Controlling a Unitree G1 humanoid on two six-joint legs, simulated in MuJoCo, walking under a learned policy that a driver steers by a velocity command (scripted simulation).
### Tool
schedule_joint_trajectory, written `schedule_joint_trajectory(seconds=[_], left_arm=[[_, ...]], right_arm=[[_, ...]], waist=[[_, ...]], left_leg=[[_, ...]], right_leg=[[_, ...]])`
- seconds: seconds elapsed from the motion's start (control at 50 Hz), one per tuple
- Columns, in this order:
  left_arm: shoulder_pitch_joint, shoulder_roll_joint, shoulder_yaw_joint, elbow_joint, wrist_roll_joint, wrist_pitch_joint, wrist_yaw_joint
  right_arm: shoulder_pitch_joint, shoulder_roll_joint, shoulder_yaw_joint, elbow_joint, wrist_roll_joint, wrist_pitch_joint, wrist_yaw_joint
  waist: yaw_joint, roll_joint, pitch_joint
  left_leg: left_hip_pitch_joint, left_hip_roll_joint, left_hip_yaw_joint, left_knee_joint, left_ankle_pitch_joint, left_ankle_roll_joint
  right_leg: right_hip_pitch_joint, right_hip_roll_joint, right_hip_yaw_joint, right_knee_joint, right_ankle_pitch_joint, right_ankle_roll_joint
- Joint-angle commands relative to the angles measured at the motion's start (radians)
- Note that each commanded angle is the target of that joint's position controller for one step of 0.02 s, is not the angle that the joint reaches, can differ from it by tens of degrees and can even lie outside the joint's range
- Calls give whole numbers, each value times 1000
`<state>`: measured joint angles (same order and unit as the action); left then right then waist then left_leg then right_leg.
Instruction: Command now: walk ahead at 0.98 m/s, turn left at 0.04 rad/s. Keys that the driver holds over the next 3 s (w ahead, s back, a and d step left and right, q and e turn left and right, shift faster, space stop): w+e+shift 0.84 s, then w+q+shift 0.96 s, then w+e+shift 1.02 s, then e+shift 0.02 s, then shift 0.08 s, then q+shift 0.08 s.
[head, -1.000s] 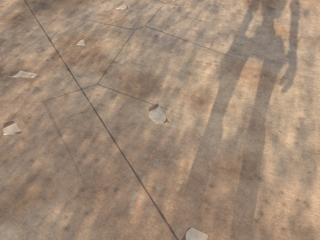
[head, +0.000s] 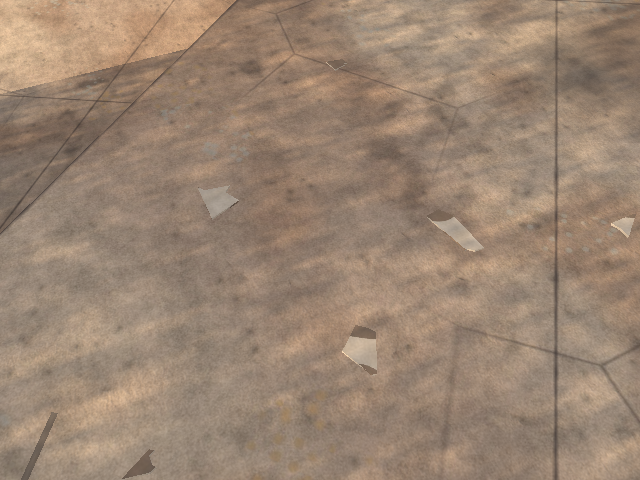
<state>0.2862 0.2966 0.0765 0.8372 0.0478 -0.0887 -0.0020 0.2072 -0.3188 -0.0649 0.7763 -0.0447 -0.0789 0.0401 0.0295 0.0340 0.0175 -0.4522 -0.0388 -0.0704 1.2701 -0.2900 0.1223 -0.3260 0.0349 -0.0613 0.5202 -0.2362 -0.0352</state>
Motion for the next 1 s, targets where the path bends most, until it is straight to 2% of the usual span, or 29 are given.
schedule_joint_trajectory(seconds=[0.02, 0.06, 0.12, 0.18, 0.22, 0.24, 0.26, 0.28, 0.3, 0.32, 0.34, 0.42, 0.48, 0.54, 0.58, 0.62, 0.64, 0.66, 0.68, 0.7, 0.72, 0.74, 0.76, 0.78, 0.82, 0.84, 0.88, 0.94, 1.0], left_arm=[[103, 11, -12, 12, -25, -33, -12], [111, 42, -6, 4, -30, -38, -9], [84, 128, 20, -24, -36, -39, -18], [153, 158, 25, -12, -50, -34, -30], [192, 179, 28, 5, -52, -25, -31], [174, 174, 28, -3, -59, -26, -31], [146, 65, 3, -43, -51, -30, -27], [207, -1, -11, -98, -100, -23, -21], [161, 42, -7, -86, -77, -5, -13], [93, 43, -6, -85, -56, 6, -21], [64, 29, -6, -82, -49, 17, -30], [-29, -19, -12, -129, -19, 73, -60], [-143, -22, -27, -193, -18, 75, -77], [-262, -1, -41, -235, -21, 72, -98], [-300, 11, -46, -243, -23, 71, -105], [-195, 54, -36, -218, -26, 70, -96], [-53, 93, -20, -183, -27, 69, -86], [157, 141, 6, -123, -26, 67, -70], [277, 187, 35, -70, -29, 68, -45], [180, 263, 55, -74, -44, 81, -25], [139, 355, 71, -130, -16, 90, -25], [146, 305, 72, -146, -24, 94, -13], [117, 249, 58, -128, -27, 87, -4], [87, 218, 49, -119, -30, 73, -1], [46, 173, 29, -124, -38, 42, 3], [46, 160, 22, -122, -43, 29, 0], [58, 141, 14, -109, -43, 4, -3], [115, 116, 6, -76, -59, -22, -19], [160, 156, 8, -48, -55, -40, -22]], right_arm=[[-37, 42, 38, -124, -30, -2, 17], [-140, 24, 52, -181, -33, -5, 23], [-237, 21, 73, -208, 4, -14, 45], [-246, -28, 57, -203, 10, -17, 23], [-72, -74, 28, -144, -6, -25, -6], [85, -112, 9, -112, -20, -32, -27], [289, -206, -17, -98, -43, -33, -49], [267, -249, -28, -106, -45, -21, -49], [165, -169, -20, -111, -27, -14, -47], [105, -84, -2, -116, -13, -19, -41], [86, -48, 5, -100, -12, -24, -36], [124, 10, 17, -22, 27, -56, -31], [122, 9, 17, 9, 25, -69, -31], [123, -31, 11, 30, 23, -69, -42], [181, -81, 4, 46, 22, -63, -53], [194, -159, -14, 38, 18, -40, -71], [161, -191, -23, 28, 11, -22, -78], [110, -208, -30, 5, 6, -5, -79], [100, -191, -30, -1, -2, 4, -67], [95, -29, 11, -41, -16, -5, -47], [153, -52, 19, -160, 16, -26, -43], [60, -100, 23, -170, 4, -52, -44], [37, -110, 25, -164, 6, -61, -44], [19, -97, 29, -159, -7, -55, -47], [46, -81, 37, -149, -37, -9, -46], [40, -68, 39, -155, -38, 11, -43], [-41, -25, 55, -190, -29, 23, -29], [-180, 31, 79, -218, 3, 12, -4], [-240, 9, 71, -220, 31, 10, 0]], waist=[[-45, -102, 22], [-49, -72, 59], [-41, -80, 67], [-28, -75, 49], [-106, -39, -82], [-186, -45, -173], [-252, 102, -321], [-173, 279, -396], [-130, 170, -241], [-118, 75, -127], [-93, 30, -61], [-29, 67, 23], [-5, 58, 58], [-6, 4, 111], [-14, -4, 99], [61, 59, 11], [143, 80, -66], [238, 82, -159], [266, 1, -201], [142, -250, -109], [67, -289, -325], [106, -98, -271], [55, 1, -109], [3, 66, -39], [-67, 89, 22], [-81, 79, 33], [-69, 54, 70], [10, -4, 87], [53, -62, 75]], left_leg=[[-278, 119, -41, -92, -9, -36], [-292, 150, -11, -246, 79, -73], [75, 81, 85, -547, 217, -109], [159, 49, 93, -663, 254, -104], [389, -8, 114, -738, 171, -83], [617, 66, 65, -713, 128, -70], [814, 352, -246, -764, -246, -53], [835, 532, -729, -999, -516, 5], [711, 492, -687, -1029, -547, 21], [597, 443, -504, -1010, -386, 14], [497, 397, -363, -1025, -189, 2], [403, 325, -47, -1074, 209, -37], [379, 287, 145, -1106, 434, -54], [349, 232, 300, -1162, 536, -87], [398, 224, 352, -1101, 930, -110], [492, 262, 350, -907, 1305, -123], [486, 285, 337, -719, 1394, -117], [409, 299, 309, -454, 1366, -98], [225, 222, 305, -97, 880, -97], [-115, 39, 279, 297, -150, -119], [-414, -9, 59, 473, -219, -143], [-482, 49, -21, 391, -122, -132], [-457, 90, -23, 269, -61, -130], [-384, 123, -19, 181, -59, -138], [-248, 161, -20, 66, -86, -170], [-213, 174, -11, -5, -107, -186], [-182, 193, 51, -196, 23, -188], [-61, 166, 122, -520, 396, -129], [-42, 134, 139, -675, 542, -63]], right_leg=[[151, -253, 472, -339, -115, -196], [95, -241, 420, -387, -40, -208], [-125, -170, 278, -465, 100, -167], [20, -203, 284, -388, 308, -147], [91, -144, 223, -58, 580, -114], [-50, -96, 212, 196, 481, -98], [-220, -37, 168, 557, 15, -86], [-421, 12, 145, 807, -214, -85], [-509, -57, 142, 882, -118, -90], [-521, -92, 130, 850, -54, -85], [-490, -117, 132, 810, -30, -72], [-508, -164, 111, 763, 16, -54], [-516, -161, 68, 659, 162, -60], [-388, -119, -41, 384, 285, -96], [-254, -35, -144, 269, 291, -130], [-115, 33, -167, 237, 213, -161], [33, 57, -148, 238, 165, -181], [257, 69, -96, 212, 117, -213], [485, 56, -3, 144, 48, -241], [548, -95, 257, 151, 138, -273], [819, -265, 766, -62, 7, -476], [751, -296, 870, -235, -159, -439], [569, -273, 811, -286, -160, -393], [409, -232, 731, -293, -76, -362], [168, -155, 595, -302, 77, -343], [93, -125, 548, -314, 94, -339], [2, -81, 424, -361, 170, -309], [-1, -20, 259, -397, 394, -204], [193, -95, 231, -456, 513, -151]])
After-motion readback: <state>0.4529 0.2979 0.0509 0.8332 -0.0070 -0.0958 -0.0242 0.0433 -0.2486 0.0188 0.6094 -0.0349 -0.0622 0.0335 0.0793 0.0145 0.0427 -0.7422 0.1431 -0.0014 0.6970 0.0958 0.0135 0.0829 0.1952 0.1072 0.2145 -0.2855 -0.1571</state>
